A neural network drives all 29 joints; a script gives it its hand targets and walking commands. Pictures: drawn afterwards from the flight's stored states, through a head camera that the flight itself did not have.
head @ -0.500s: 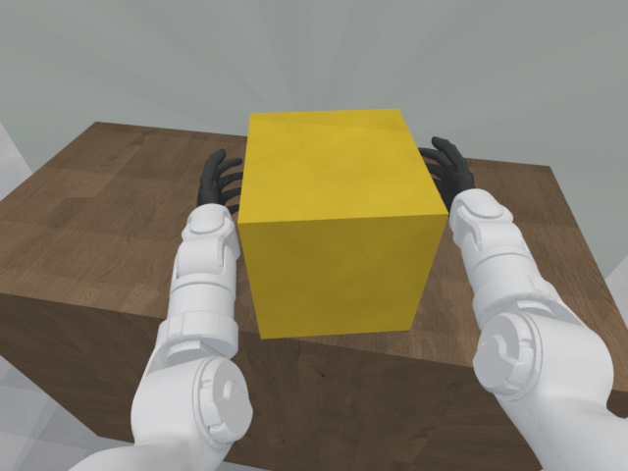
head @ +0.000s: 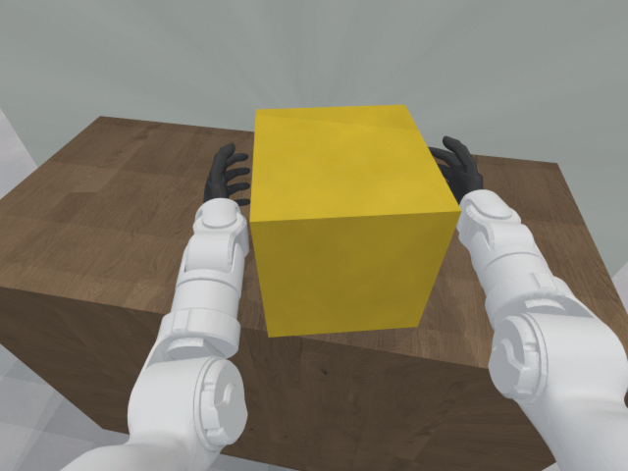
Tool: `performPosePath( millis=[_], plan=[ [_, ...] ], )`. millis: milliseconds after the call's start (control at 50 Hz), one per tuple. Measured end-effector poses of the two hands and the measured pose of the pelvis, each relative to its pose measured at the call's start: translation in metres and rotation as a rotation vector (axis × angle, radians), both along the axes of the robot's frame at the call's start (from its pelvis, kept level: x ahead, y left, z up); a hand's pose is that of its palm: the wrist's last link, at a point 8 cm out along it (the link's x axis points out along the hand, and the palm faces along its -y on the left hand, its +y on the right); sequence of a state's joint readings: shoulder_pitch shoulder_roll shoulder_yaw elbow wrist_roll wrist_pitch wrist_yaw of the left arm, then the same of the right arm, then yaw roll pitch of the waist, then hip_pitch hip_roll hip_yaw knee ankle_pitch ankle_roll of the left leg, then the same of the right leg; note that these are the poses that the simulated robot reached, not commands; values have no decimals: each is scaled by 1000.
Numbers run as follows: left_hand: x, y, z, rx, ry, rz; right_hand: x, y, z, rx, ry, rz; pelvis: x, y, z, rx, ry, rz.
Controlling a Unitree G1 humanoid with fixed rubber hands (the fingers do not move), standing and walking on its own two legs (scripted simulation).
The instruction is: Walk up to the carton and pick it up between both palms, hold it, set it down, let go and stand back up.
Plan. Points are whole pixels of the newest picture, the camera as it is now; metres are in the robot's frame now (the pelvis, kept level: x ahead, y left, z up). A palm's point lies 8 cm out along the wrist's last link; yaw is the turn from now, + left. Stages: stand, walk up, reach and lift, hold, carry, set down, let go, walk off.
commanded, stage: set down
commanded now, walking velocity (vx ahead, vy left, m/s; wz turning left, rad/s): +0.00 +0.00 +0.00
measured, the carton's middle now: (337, 219) +0.45 +0.05 +0.10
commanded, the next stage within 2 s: none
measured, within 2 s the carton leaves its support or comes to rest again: neither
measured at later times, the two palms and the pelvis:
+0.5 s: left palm (222, 227) +0.38 +0.20 +0.13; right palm (483, 190) +0.47 -0.14 +0.16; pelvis -0.01 -0.01 +0.00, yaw +0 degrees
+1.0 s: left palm (204, 276) +0.30 +0.19 +0.13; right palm (534, 251) +0.39 -0.19 +0.14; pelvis -0.04 -0.01 +0.00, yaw -1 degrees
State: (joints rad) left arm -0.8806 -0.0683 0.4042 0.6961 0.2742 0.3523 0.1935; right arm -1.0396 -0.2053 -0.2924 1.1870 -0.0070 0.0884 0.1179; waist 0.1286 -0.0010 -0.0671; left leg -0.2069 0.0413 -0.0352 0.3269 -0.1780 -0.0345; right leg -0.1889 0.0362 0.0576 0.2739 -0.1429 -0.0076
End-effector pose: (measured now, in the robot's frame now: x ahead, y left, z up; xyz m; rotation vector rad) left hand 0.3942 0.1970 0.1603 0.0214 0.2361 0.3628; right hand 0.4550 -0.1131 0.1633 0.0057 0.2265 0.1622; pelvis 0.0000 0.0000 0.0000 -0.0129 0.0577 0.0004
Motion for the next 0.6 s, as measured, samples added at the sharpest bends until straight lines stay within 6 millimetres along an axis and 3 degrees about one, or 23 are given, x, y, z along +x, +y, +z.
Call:
performPosePath(
  millis=[240,380,600],
  plan=[
    [6,1,-17,27,43,-13,18,2,-14,-21,61,6,-4,0,-2,-3,69,-3],
    [4,0,-23,29,79,-16,20,-11,-11,-22,51,-15,-4,-2,-2,-4,74,-5],
    [-34,4,-41,22,97,10,5,-43,0,-34,17,-43,-14,-9,-3,-4,57,-9]
  ],
)
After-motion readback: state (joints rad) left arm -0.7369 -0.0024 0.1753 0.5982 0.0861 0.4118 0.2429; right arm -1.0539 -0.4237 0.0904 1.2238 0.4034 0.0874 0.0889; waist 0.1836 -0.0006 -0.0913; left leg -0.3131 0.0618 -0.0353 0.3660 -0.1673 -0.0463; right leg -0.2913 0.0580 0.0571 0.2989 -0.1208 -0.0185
